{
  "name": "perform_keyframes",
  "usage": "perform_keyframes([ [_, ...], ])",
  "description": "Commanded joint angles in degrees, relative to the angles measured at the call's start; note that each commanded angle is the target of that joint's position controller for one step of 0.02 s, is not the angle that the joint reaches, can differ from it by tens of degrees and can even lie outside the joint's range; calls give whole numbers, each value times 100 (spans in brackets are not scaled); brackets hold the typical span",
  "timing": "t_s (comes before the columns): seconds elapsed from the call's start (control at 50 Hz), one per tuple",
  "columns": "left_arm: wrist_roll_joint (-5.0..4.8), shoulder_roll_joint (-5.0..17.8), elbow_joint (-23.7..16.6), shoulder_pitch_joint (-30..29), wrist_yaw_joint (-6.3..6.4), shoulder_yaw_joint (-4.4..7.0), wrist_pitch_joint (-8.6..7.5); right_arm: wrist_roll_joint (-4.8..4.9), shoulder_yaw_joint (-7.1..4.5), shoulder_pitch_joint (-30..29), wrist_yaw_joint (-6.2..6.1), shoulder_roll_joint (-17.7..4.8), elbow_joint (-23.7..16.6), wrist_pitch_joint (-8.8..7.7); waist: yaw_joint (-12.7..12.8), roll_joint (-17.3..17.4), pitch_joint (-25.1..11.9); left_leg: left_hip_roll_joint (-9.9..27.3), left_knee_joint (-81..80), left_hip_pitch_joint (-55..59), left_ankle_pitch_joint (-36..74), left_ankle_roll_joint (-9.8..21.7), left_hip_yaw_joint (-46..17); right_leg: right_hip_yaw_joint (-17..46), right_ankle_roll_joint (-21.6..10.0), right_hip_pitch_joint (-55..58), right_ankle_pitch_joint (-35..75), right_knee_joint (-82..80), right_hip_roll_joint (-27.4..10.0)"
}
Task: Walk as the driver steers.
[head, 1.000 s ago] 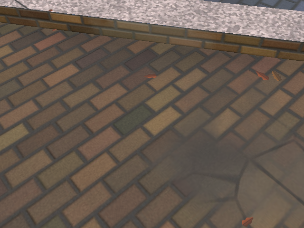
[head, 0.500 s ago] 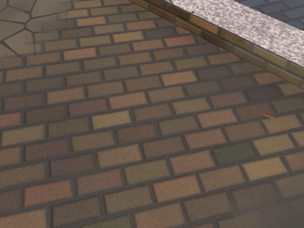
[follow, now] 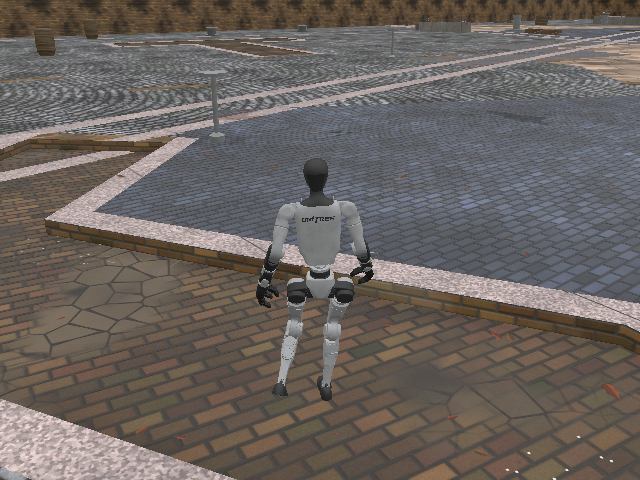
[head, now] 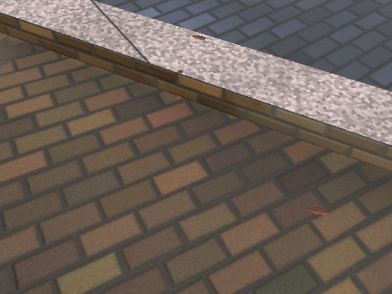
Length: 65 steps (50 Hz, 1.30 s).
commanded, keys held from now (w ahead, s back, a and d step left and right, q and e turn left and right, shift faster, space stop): w+e+shift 0.90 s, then w+q+shift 0.10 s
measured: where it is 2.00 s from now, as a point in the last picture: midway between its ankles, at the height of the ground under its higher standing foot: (355, 82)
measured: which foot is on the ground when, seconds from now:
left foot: up 0.00-0.26, down 0.28-0.78, up 0.80-1.00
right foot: down 0.00-0.28, up 0.30-0.76, down 0.78-1.00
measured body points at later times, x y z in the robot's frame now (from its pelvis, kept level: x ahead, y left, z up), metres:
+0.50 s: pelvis +0.40 +0.09 +0.02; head +0.40 +0.10 +0.47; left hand +0.69 +0.24 -0.06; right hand +0.28 -0.18 -0.09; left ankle +0.41 +0.22 -0.72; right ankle +0.37 -0.03 -0.60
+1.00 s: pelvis +0.72 -0.14 +0.02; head +0.72 -0.15 +0.47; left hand +0.96 +0.00 -0.10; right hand +0.66 -0.45 -0.04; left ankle +0.97 -0.10 -0.63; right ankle +0.68 -0.14 -0.72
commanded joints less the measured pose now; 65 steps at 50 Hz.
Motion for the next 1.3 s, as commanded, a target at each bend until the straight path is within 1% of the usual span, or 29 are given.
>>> perform_keyframes([
  [0.02,-29,634,-727,-676,93,144,-137,-88,-236,599,-71,-790,-321,72,-709,317,35,317,-760,-795,148,-247,344,2609,-950,-322,-1741,-2252,-1289],
  [0.08,-129,651,-690,-544,236,127,-156,-232,-173,-249,-149,-619,-702,118,-365,-66,176,210,-2359,-178,1306,-602,741,1827,-787,-1247,-839,-2194,-891],
  [0.16,-279,793,-529,-144,323,204,-50,80,-209,-1064,-138,-591,-958,52,177,-544,-173,-292,-4502,631,2223,-894,606,2120,-397,-611,-1288,-1755,-921],
  [0.22,-263,711,-513,-208,371,220,30,296,-404,-781,-108,-978,-861,11,-20,-797,-309,-161,-5002,618,1898,-859,220,2683,-167,543,-1468,-1033,-1282],
  [0.26,-139,513,-572,-334,296,156,68,342,-645,592,-110,-1262,-534,-6,-801,-694,-886,-52,-4860,1961,1147,-592,372,2557,170,526,-736,403,-1240],
  [0.28,8,-102,-671,-178,220,-40,61,289,-723,1696,-154,-1476,-333,29,-1175,108,-1835,745,-4703,3718,-157,-405,-500,1955,392,-308,-1008,2499,-914],
  [0.3,-295,-637,-1049,622,182,-212,-32,-67,-760,1853,-62,-2026,-267,47,-520,3024,-2283,2026,-6300,4971,-2637,503,-4055,1295,560,-2238,-2436,4585,-377],
  [0.32,-493,-93,-982,485,228,-187,-14,-76,-756,1357,-2,-1729,-385,63,-527,2589,-1682,2240,-6797,4348,-4118,667,-4959,998,612,-3097,-1669,5432,-992],
  [0.36,-227,457,-1000,-592,222,-33,72,-78,-621,1050,-45,-1093,-324,123,-737,625,-525,1656,-6537,3122,-1972,414,-2572,660,631,-2958,-847,5347,-1432],
  [0.38,-121,445,-1095,-840,198,-1,77,-102,-598,1015,-52,-1011,-202,130,-678,458,-291,1413,-6487,2699,-1150,400,-1824,697,622,-2804,-648,5029,-1607],
  [0.48,-267,157,-1290,-1074,34,-4,276,4,-493,1004,-32,-565,298,72,-417,742,106,1079,-6759,2222,561,289,53,605,611,-2925,-173,4643,-1964],
  [0.62,-220,124,-1570,-2233,-202,-52,137,-150,-520,1387,-159,-928,720,86,-657,103,703,925,-7171,2488,2560,-87,1738,-166,539,-3038,1247,2572,-1674],
  [0.68,-222,145,-1666,-2585,-345,-34,36,-147,-569,1455,-248,-1329,836,162,-545,329,493,803,-6732,2617,5871,-424,2390,-1048,232,-1749,1278,1404,-1112],
  [0.72,-257,384,-1614,-2128,-358,106,70,-118,-637,1505,-396,-1646,877,285,-63,911,15,984,-5703,2894,8527,-419,2481,-1359,121,-792,809,1354,-668],
  [0.76,-286,1082,-987,301,-253,492,205,-116,-714,772,-414,-1796,576,336,1228,1100,-1007,1136,-3101,1929,9379,-238,2230,-872,-337,1863,393,1269,-636],
  [0.78,-275,1233,-551,1473,-117,598,247,-15,-670,290,-320,-1552,413,247,1693,315,-1109,357,-725,610,5046,-200,2254,-51,-648,3516,1131,182,-1072],
  [0.8,-134,1355,-492,1161,-50,519,248,-238,-308,272,-201,-302,80,-20,883,-1620,-931,-610,1563,-1354,-1272,-135,1725,1241,-822,4219,1949,616,-1446],
  [0.82,71,1305,-861,637,-30,423,95,73,-185,1001,-86,-271,-356,-282,246,-1579,-2359,-663,2165,-2751,-1477,-72,248,4401,-2188,5077,-1139,-535,-2569],
  [0.84,23,929,-901,694,-5,417,16,174,-269,215,-52,-863,-472,-412,565,-354,-1850,-388,1366,-2936,-744,130,87,5014,-1798,4442,-2774,-1724,-2610],
  [0.88,8,664,-916,-203,-32,296,-159,128,-329,243,-80,-842,-312,-316,-290,912,-389,61,26,-2205,-25,30,102,4235,-1270,2091,-2299,-2126,-2266],
  [0.94,10,283,-869,-809,92,149,-172,-36,-387,674,-76,-898,-50,21,-753,513,147,516,-1165,-1266,376,-406,387,2586,-1012,263,-994,-2175,-1669],
  [1.0,20,284,-586,-559,226,105,-217,-205,-187,-269,-76,-388,-347,61,-256,76,307,512,-2706,-522,2320,-522,991,1072,-632,-740,415,-2078,-1107],
  [1.12,38,385,-38,549,152,30,-177,181,-143,-1617,87,-418,-624,110,635,-224,495,225,-3790,-2142,2159,-46,1284,1001,-365,2370,1542,-2012,-2059],
  [1.16,184,192,266,953,139,-75,28,170,-209,-1779,188,-494,-861,74,522,-179,180,-368,-3643,-2873,644,394,1820,489,157,4056,5562,-925,-1976],
  [1.22,351,812,-4,-248,260,-8,96,201,-474,729,240,-1000,-355,209,-933,-988,-1560,-468,-4472,1034,1518,767,1683,364,196,2987,8335,1193,-2214],
  [1.24,322,968,-289,-1263,272,38,-19,158,-588,2488,187,-1216,209,254,-2013,-184,-1696,-235,-5349,2930,2641,1009,1314,73,338,1449,6813,3471,-1616],
  [1.26,448,-155,-501,-1107,201,-238,-368,9,-551,2869,176,-1395,603,299,-1282,2484,-1618,645,-4514,5216,4847,1445,-348,104,824,-1815,-1601,6149,-431],
  [1.28,-56,106,-613,-395,68,-303,-619,-151,-582,2552,130,-1294,460,340,-993,1838,-2447,1437,-5431,6141,2389,2268,-2612,889,840,-3170,-1873,6515,-565],
  [1.3,-262,327,-740,-1000,64,-278,-670,-218,-597,2363,90,-954,311,385,-1206,803,-1940,1375,-5865,5855,571,2175,-2767,857,900,-3705,-1617,6460,-912],
])
Velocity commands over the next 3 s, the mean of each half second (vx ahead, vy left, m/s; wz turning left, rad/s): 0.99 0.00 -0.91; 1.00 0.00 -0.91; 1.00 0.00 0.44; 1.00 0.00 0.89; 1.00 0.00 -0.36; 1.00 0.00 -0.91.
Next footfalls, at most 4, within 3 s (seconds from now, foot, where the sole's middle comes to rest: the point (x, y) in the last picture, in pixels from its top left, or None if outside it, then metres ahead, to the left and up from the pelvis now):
0.28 left None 0.45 0.21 -0.76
0.78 right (249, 231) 0.70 -0.17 -0.76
1.24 left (282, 154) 1.07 -0.33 -0.76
1.58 right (381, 111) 1.22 -0.74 -0.62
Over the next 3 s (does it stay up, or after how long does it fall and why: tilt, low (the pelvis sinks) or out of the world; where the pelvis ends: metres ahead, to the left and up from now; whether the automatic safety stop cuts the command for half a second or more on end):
stays up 2.29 -0.94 0.14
